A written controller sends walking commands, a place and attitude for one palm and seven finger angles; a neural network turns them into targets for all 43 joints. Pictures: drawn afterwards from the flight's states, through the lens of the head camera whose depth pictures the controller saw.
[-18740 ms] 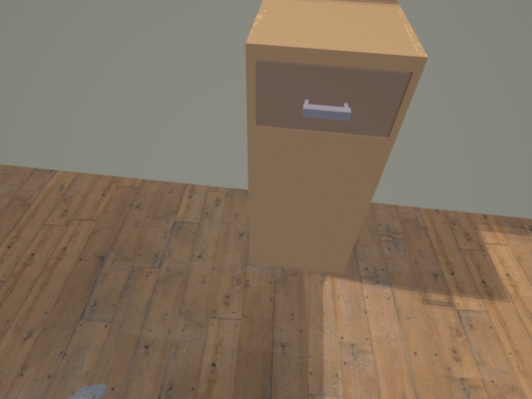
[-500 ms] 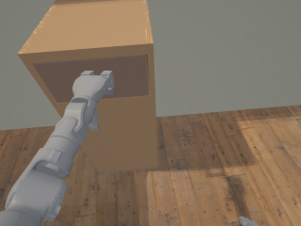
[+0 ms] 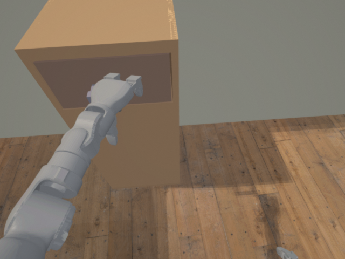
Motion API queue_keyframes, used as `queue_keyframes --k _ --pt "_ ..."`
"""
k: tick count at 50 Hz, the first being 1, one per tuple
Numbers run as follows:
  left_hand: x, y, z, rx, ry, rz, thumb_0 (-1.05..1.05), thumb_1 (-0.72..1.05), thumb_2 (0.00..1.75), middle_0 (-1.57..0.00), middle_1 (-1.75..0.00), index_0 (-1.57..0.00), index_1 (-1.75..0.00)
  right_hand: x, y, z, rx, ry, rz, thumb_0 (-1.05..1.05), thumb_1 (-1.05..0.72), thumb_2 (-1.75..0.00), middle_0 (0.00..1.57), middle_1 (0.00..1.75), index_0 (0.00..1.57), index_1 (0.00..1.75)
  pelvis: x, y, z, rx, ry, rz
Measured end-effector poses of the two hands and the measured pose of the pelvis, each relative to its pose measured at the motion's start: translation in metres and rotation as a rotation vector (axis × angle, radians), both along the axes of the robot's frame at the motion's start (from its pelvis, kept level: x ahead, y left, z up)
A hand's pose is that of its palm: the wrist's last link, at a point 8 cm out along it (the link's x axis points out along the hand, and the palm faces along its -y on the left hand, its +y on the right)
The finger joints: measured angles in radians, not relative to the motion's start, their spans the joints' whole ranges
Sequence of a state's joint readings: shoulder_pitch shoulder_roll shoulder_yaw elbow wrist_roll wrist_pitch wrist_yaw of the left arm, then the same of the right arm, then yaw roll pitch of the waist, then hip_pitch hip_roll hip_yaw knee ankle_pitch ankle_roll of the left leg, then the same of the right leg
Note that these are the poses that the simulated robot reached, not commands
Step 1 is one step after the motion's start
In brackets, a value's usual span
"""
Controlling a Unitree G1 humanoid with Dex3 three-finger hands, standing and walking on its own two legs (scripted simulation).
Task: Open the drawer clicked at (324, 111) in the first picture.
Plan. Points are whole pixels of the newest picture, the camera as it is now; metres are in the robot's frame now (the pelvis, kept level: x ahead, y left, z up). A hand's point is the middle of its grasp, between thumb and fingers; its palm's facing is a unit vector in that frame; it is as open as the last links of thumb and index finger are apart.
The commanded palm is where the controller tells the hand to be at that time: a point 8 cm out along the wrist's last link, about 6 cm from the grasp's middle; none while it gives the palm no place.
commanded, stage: re-aim the fingers above the handle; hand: left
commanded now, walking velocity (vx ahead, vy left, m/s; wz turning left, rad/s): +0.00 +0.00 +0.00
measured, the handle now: (109, 90) +0.55 +0.21 +0.05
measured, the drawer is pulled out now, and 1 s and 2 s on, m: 0.00 0.00 0.00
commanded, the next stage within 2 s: lower the fingers behind the handle in 0.62 s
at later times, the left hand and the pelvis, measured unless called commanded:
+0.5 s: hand (126, 112) +0.43 +0.13 +0.09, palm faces +0.00 -0.07 -1.00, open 13.8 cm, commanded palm +0.45 +0.21 +0.17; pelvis +0.01 +0.01 +0.00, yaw +0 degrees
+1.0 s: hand (107, 119) +0.43 +0.18 +0.07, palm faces -0.08 -0.04 -1.00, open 13.8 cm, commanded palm +0.43 +0.23 +0.15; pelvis +0.00 +0.01 +0.00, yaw +0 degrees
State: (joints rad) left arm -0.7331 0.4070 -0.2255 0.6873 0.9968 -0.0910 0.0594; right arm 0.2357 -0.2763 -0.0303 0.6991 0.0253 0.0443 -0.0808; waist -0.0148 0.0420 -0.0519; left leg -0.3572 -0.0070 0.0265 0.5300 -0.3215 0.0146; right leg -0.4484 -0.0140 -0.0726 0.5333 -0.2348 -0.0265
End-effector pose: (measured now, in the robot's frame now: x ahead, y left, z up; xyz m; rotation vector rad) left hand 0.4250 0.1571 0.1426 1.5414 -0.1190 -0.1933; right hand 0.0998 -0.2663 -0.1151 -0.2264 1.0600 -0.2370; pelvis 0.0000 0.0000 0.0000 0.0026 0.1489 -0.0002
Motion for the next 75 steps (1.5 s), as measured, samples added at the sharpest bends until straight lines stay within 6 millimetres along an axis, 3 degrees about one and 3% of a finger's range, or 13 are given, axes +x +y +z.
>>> queue_keyframes --k 3,7,14,17,21,26,33,39,46,51,57,62,75 --pt "0.013 -0.005 0.017 -0.043 -0.158 0.001 0.00 -0.49 0.30 -0.32 -1.20 -0.33 -1.20 -0.006 0.001 -0.002 0.011 -0.003 -0.029 0.01 -0.91 -0.90 0.20 0.29 0.20 0.30 0.000 0.001 -0.001 0.002 0.016 -0.022" --pt "0.035 0.023 0.043 0.004 -0.277 0.191 0.00 -0.49 0.30 -0.32 -1.20 -0.32 -1.20 -0.017 0.009 -0.009 0.059 0.028 -0.061 0.01 -0.91 -0.90 0.20 0.29 0.20 0.30 0.000 0.002 0.000 0.006 0.030 -0.055" --pt "0.025 0.094 0.032 0.117 -0.003 0.564 0.00 -0.49 0.30 -0.31 -1.20 -0.31 -1.20 -0.026 0.021 -0.018 0.132 0.092 -0.085 0.01 -0.91 -0.90 0.20 0.29 0.20 0.30 0.009 0.004 0.004 0.003 0.030 -0.058" --pt "0.010 0.084 0.006 0.099 0.137 0.456 0.00 -0.49 0.30 -0.31 -1.20 -0.31 -1.20 -0.017 0.018 -0.012 0.094 0.085 -0.049 0.01 -0.90 -0.90 0.20 0.30 0.20 0.30 0.010 0.005 0.004 -0.002 0.013 -0.023" --pt "-0.006 0.030 -0.017 0.021 0.152 0.116 0.00 -0.49 0.30 -0.31 -1.20 -0.32 -1.20 0.002 0.011 -0.002 0.016 0.040 0.005 0.01 -0.90 -0.90 0.20 0.30 0.20 0.30 0.009 0.007 0.002 -0.005 -0.002 0.008" --pt "-0.006 -0.015 0.005 -0.054 -0.108 -0.108 0.00 -0.49 0.30 -0.32 -1.20 -0.33 -1.20 0.020 0.010 0.003 0.000 -0.040 0.011 0.01 -0.91 -0.90 0.20 0.29 0.20 0.30 0.006 0.010 -0.001 -0.005 0.007 -0.009" --pt "0.034 0.042 0.059 0.030 -0.285 0.258 0.01 -0.49 0.30 -0.32 -1.20 -0.32 -1.20 0.015 0.029 -0.006 0.096 -0.026 -0.022 0.01 -0.91 -0.90 0.20 0.29 0.20 0.30 0.001 0.007 0.001 0.005 0.019 -0.059" --pt "0.018 0.109 0.033 0.142 0.027 0.594 0.00 -0.49 0.30 -0.31 -1.20 -0.31 -1.20 -0.003 0.032 -0.014 0.143 0.060 -0.034 0.01 -0.90 -0.90 0.20 0.30 0.20 0.30 0.007 0.005 0.004 0.002 0.027 -0.045" --pt "-0.010 0.065 -0.029 0.041 0.211 0.196 0.00 -0.49 0.30 -0.31 -1.20 -0.32 -1.20 -0.007 0.007 -0.004 -0.001 0.078 0.005 0.01 -0.90 -0.90 0.20 0.30 0.20 0.30 0.006 0.005 0.001 -0.007 0.006 0.008" --pt "-0.008 0.033 -0.014 -0.035 -0.035 -0.025 0.00 -0.49 0.30 -0.32 -1.20 -0.33 -1.20 -0.008 -0.004 0.002 -0.044 0.034 -0.018 0.01 -0.91 -0.90 0.20 0.29 0.20 0.30 0.003 0.006 -0.004 -0.008 0.025 -0.006" --pt "0.016 0.066 0.026 -0.011 -0.273 0.242 0.00 -0.49 0.30 -0.32 -1.20 -0.32 -1.20 -0.022 0.007 -0.011 0.046 0.053 -0.035 0.01 -0.91 -0.90 0.20 0.29 0.20 0.30 -0.003 0.007 -0.006 -0.001 0.050 -0.035" --pt "0.012 0.093 0.003 0.143 -0.048 0.496 0.00 -0.49 0.30 -0.31 -1.20 -0.31 -1.20 -0.036 0.020 -0.021 0.129 0.098 -0.059 0.01 -0.91 -0.90 0.20 0.29 0.20 0.30 -0.003 0.007 -0.003 0.002 0.058 -0.043" --pt "0.000 0.060 -0.021 0.054 -0.006 0.168 0.00 -0.49 0.30 -0.33 -1.22 -0.27 -1.20 -0.042 0.001 -0.012 0.004 0.095 -0.026 0.01 -0.90 -0.90 0.20 0.30 0.20 0.30 -0.009 0.004 -0.009 -0.004 0.054 -0.003"
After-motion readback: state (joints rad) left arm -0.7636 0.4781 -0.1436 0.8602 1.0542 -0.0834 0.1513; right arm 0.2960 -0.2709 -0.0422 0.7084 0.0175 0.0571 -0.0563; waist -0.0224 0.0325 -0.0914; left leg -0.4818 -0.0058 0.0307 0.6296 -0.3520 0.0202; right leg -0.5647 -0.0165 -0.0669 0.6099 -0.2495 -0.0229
